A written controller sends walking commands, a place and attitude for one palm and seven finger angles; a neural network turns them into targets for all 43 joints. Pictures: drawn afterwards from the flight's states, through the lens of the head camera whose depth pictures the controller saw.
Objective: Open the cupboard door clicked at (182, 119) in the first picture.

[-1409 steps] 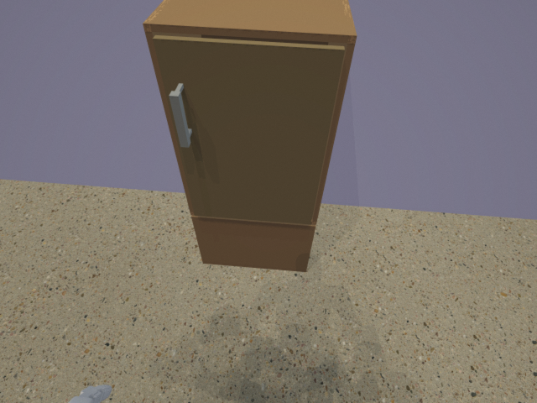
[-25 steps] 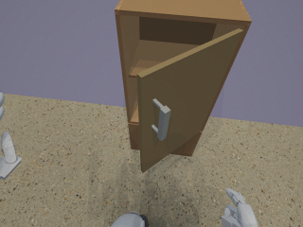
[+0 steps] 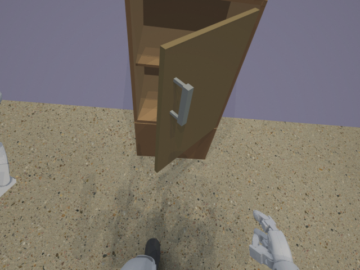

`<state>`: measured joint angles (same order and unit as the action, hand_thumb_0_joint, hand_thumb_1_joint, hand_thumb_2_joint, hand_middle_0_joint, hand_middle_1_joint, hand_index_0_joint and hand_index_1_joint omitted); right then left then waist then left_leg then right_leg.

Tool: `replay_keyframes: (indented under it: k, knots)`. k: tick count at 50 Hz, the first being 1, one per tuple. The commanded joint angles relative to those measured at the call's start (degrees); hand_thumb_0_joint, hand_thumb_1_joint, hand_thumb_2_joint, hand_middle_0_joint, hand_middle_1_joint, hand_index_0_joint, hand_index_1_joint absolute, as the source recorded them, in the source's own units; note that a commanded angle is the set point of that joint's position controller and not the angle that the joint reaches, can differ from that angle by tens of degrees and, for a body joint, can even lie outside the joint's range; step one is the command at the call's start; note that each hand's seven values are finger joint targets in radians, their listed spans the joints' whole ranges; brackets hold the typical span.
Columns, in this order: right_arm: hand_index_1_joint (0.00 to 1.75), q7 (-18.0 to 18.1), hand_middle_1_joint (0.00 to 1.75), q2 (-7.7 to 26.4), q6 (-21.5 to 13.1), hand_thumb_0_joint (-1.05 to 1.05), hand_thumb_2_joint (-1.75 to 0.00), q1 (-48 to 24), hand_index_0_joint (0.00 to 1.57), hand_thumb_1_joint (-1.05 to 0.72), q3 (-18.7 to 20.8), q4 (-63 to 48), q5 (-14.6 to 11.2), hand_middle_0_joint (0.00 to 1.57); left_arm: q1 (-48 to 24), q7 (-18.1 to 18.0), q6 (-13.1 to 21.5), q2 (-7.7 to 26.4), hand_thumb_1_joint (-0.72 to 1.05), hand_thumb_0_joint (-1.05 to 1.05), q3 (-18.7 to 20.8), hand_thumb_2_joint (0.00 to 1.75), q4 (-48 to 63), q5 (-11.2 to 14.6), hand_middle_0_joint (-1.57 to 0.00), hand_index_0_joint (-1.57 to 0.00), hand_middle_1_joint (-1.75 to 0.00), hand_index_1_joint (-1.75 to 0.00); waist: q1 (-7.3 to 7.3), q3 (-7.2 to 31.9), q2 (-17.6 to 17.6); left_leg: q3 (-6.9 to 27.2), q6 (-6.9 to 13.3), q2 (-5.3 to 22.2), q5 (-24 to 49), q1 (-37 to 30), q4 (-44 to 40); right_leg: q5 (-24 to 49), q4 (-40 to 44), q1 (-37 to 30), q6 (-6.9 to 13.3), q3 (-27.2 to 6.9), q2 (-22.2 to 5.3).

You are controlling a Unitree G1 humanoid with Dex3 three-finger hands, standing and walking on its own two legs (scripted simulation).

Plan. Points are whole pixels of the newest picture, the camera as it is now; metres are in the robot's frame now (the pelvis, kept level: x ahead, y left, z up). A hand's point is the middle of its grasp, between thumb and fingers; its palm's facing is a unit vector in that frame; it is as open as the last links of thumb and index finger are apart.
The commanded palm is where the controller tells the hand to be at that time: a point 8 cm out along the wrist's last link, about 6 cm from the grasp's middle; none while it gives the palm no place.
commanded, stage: stop stepping back and stand still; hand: left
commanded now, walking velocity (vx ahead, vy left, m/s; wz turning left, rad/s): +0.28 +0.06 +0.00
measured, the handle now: (179, 102) +0.55 +0.05 +0.03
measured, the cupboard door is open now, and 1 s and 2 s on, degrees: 44 44 44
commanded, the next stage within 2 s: let the arm hang, fingers relaxed in 0.90 s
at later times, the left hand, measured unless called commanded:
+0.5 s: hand out of the picture +0.06 +0.28 +0.19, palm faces +0.39 -0.78 -0.50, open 7.4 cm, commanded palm +0.03 +0.32 +0.19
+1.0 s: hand out of the picture +0.07 +0.31 +0.19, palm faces +0.42 -0.69 -0.58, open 7.4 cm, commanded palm none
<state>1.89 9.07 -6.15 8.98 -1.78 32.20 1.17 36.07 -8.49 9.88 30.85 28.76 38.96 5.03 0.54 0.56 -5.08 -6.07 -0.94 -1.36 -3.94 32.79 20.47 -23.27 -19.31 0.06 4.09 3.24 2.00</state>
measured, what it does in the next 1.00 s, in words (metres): walks backwards: left foot, then right foot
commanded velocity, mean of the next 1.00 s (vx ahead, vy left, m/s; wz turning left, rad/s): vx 0.21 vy -0.05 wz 0.00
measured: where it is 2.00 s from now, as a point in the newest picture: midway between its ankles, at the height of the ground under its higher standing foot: outside the picture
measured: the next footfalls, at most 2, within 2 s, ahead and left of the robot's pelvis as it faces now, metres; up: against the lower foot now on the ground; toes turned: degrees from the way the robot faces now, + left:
left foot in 0.14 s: +0.14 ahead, +0.07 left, +0.00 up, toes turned +1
right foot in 0.38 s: -0.03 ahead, -0.06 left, +0.01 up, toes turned -5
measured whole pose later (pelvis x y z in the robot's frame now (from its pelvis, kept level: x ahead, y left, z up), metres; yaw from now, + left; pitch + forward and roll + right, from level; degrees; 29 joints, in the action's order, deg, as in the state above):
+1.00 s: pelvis -0.14 +0.04 +0.01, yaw -1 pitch +2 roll -1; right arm 2.8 8.3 -6.3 16.2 -0.8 37.0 0.4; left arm 32.8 -9.1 12.3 26.5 28.6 28.9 1.3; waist 0.0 -1.4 1.7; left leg -3.2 -2.4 5.7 -18.6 15.2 32.4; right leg -18.8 -32.4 16.6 0.5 5.5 -1.5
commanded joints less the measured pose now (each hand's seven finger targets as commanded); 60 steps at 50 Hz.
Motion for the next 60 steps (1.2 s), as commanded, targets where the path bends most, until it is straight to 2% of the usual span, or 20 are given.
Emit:
replay_keyframes:
  k: [1,3,6,8,9,12,16,18,19,25,31,33,34,35,37,48,50,51,55,60]
  knots:
    - [0.3,1.0,0.3,7.96,-0.77,0.0,-0.9,-1.87,0.2,-0.9,2.37,-4.78,0.12,0.2,-2.81,-1.41,3.49,11.85,0.9,0.0,10.73,0.9,12.58,0.96,-0.2,-0.2,-0.3,-0.3,-0.47,11.62,0.86,4.98,0.55,1.87,-10.17,-18.21,30.13,21.68,6.63,16.06,5.68,-9.45,-17.03]
    - [0.3,1.19,0.3,10.18,-1.26,0.0,-0.9,-2.33,0.2,-0.9,5.36,-4.41,-2.0,0.2,-6.68,-0.15,1.15,3.08,0.9,0.0,2.39,0.9,3.74,1.02,-0.2,-0.2,-0.3,-0.3,-1.17,3.18,-12.5,6.35,0.66,2.29,-6.21,-12.59,27.41,21.43,3.74,12.05,5.32,-9.9,-13.34]
    - [0.3,3.42,0.3,11.68,-1.83,0.0,-0.9,-3.03,0.2,-0.9,4.43,-2.86,-2.46,0.2,-14.42,-0.46,-0.03,3.45,0.9,0.0,1.31,0.9,-4.35,-0.28,-0.2,-0.2,-0.3,-0.3,-4.03,-4.25,7.29,7.1,4.57,2.91,-10.73,-27.99,9.6,16.46,-14.39,23.66,-0.94,-2.19,-8.32]
    - [0.3,3.78,0.3,11.95,-3.4,0.0,-0.9,-1.86,0.2,-0.9,2.95,-3.14,-1.23,0.2,-23.24,-1.02,1.23,3.96,0.9,0.0,-0.39,0.9,-4.28,-1.6,-0.2,-0.2,-0.3,-0.3,-3.59,-5.47,28.66,38.99,10.27,17.73,-30.25,-22.98,-10.86,-9.6,-37.81,28.75,-3.75,-2.11,1.75]
    - [0.3,3.64,0.3,9.47,-4.64,0.0,-0.9,-3.12,0.2,-0.9,1.27,-3.81,-1.07,0.2,-25.18,-0.81,2.26,8.02,0.9,0.0,1.26,0.9,-2.99,-2.1,-0.2,-0.2,-0.3,-0.3,-2.01,-4.54,24.11,40.92,4.12,17.54,-42.02,-13.75,-18.15,-7.76,-42.72,23.66,-1.92,-5.48,1.09]
    - [0.3,2.63,0.3,10.07,-5.29,0.0,-0.9,-3.56,0.2,-0.9,3.46,-3.67,-0.5,0.2,-17.53,-0.79,1.79,6.01,0.9,0.0,1.86,0.9,0.57,-2.06,-0.2,-0.2,-0.3,-0.3,1.23,0.51,9.76,23.72,-1.75,13.35,-39.42,-1.3,-20.37,-3.96,-37.0,6.89,-1.3,0.41,3.02]
    - [0.3,0.95,0.3,9.3,-4.09,0.0,-0.9,-4.61,0.2,-0.9,4.42,-7.05,-0.15,0.2,2.6,-0.52,1.6,5.17,0.9,0.0,4.2,0.9,7.81,-1.96,-0.2,-0.2,-0.3,-0.3,2.86,6.59,24.49,7.89,-2.09,7.44,-36.68,7.52,-12.49,-6.71,-21.94,-9.87,0.14,6.29,4.98]
    - [0.3,0.45,0.3,7.58,-2.07,0.0,-0.9,-2.98,0.2,-0.9,4.7,-6.47,-1.11,0.2,3.85,-0.37,1.52,5.66,0.9,0.0,4.98,0.9,8.44,-2.77,-0.2,-0.2,-0.3,-0.3,2.8,2.64,-0.84,-3.82,-2.34,-1.24,-26.42,6.65,28.98,-11.54,0.42,3.91,4.31,-8.99,-7.61]
    - [0.3,1.23,0.3,9.32,-1.43,0.0,-0.9,-3.08,0.2,-0.9,5.78,-6.38,-1.79,0.2,-0.92,-0.26,1.95,5.9,0.9,0.0,4.45,0.9,10.3,-2.65,-0.2,-0.2,-0.3,-0.3,0.82,-0.83,-11.36,3.56,-1.47,-2.3,-23.7,7.55,54.63,-22.33,13.41,23.47,8.17,-33.24,-22.17]
    - [0.3,3.85,0.3,9.05,-2.09,0.0,-0.9,-2.25,0.2,-0.9,5.15,-2.42,-0.81,0.2,-14.75,0.06,3.66,4.85,0.9,0.0,3.97,0.9,-9.37,-2.91,-0.2,-0.2,-0.3,-0.3,-1.9,-3.07,7.23,5.05,0.96,4.66,-12.93,3.0,47.7,-27.63,11.82,29.02,3.84,-21.85,-16.54]
    - [0.3,5.5,0.3,8.99,-6.62,0.0,-0.9,0.19,0.2,-0.9,4.0,-3.35,0.29,0.2,-15.68,-1.79,4.18,-0.71,0.9,0.0,-4.11,0.9,-1.82,-3.88,-0.2,-0.2,-0.3,-0.3,-1.77,6.19,1.02,-2.4,4.3,0.21,-21.59,-26.82,1.64,-12.12,-5.08,18.65,-0.42,-8.03,-9.02]
    - [0.3,4.48,0.3,10.59,-6.57,0.0,-0.9,1.05,0.2,-0.9,4.42,-4.7,-0.12,0.2,-17.69,-2.12,5.35,0.63,0.9,0.0,-2.58,0.9,3.45,-4.33,-0.2,-0.2,-0.3,-0.3,-2.29,1.19,23.56,28.54,11.66,20.82,-35.08,-33.53,-8.95,-7.04,-34.6,38.51,-5.03,1.62,-1.06]
    - [0.3,3.79,0.3,10.17,-6.48,0.0,-0.9,-0.2,0.2,-0.9,4.63,-4.37,0.09,0.2,-18.77,-1.83,6.19,3.37,0.9,0.0,-0.25,0.9,4.33,-5.02,-0.2,-0.2,-0.3,-0.3,-2.7,-2.46,18.3,33.29,15.83,25.83,-32.62,-24.44,-12.02,-2.93,-45.12,39.73,-4.74,-3.89,-3.07]
    - [0.3,3.16,0.3,11.1,-6.12,0.0,-0.9,-1.91,0.2,-0.9,6.48,-3.88,-0.24,0.2,-15.45,-1.66,6.25,6.82,0.9,0.0,4.4,0.9,5.16,-5.43,-0.2,-0.2,-0.3,-0.3,-0.31,1.57,11.09,21.37,13.36,22.87,-16.49,-22.56,-7.92,-0.89,-51.54,35.13,-4.56,-3.56,-2.35]
    - [0.3,1.25,0.3,8.77,-5.98,0.0,-0.9,-0.72,0.2,-0.9,5.49,-4.44,-0.98,0.2,-10.09,-1.04,6.62,6.67,0.9,0.0,5.16,0.9,5.45,-4.05,-0.2,-0.2,-0.3,-0.3,-2.06,-4.5,13.07,28.98,14.47,22.39,-26.56,-16.34,-10.79,2.5,-54.51,42.07,-4.5,-5.54,-4.7]
    - [0.3,2.32,0.3,9.93,-2.74,0.0,-0.9,0.71,0.2,-0.9,5.72,-3.14,-1.13,0.2,-6.81,-1.49,4.27,1.17,0.9,0.0,1.96,0.9,-3.59,-3.48,-0.2,-0.2,-0.3,-0.3,-1.49,3.08,13.63,5.37,6.29,13.22,-8.87,-14.32,6.77,4.1,-8.11,7.17,-4.01,5.41,-0.03]
    - [0.3,-2.65,0.3,11.8,-0.92,0.0,-0.9,0.96,0.2,-0.9,5.95,3.32,-1.69,0.2,-1.27,6.36,-4.91,-11.7,0.9,0.0,-20.38,0.9,-43.35,-8.54,-0.2,-0.2,-0.3,-0.3,0.56,9.02,-3.35,0.78,0.77,5.3,-2.94,2.21,31.03,46.2,-11.31,-4.45,3.27,-12.91,-21.68]
    - [0.3,-2.72,0.3,6.74,2.34,0.0,-0.9,0.18,0.2,-0.9,4.82,-1.06,-2.54,0.2,-2.85,7.79,-9.57,-11.27,0.9,0.0,-21.02,0.9,-44.24,-7.83,-0.2,-0.2,-0.3,-0.3,0.04,10.34,-7.81,6.97,0.67,4.9,-31.26,4.08,34.44,70.49,-13.78,-5.62,6.96,-16.11,-25.23]
    - [0.3,-2.38,0.3,8.49,5.71,0.0,-0.9,2.71,0.2,-0.9,4.6,2.53,-0.14,0.2,-12.68,7.0,-9.02,-10.44,0.9,0.0,-21.43,0.9,-53.79,-7.45,-0.2,-0.2,-0.3,-0.3,-0.21,5.58,-17.99,2.65,0.83,2.67,-29.41,2.26,40.07,53.38,-11.77,1.95,6.4,-5.69,-18.69]
    - [0.3,-2.38,0.3,6.73,7.87,0.0,-0.9,3.56,0.2,-0.9,4.02,8.57,0.46,0.2,-19.86,7.16,-9.99,-8.72,0.9,0.0,-23.94,0.9,-70.05,-6.48,-0.2,-0.2,-0.3,-0.3,-2.64,-0.08,-6.77,0.0,0.31,1.54,-16.09,-13.11,21.51,29.92,-6.23,12.49,2.34,-1.64,-14.39]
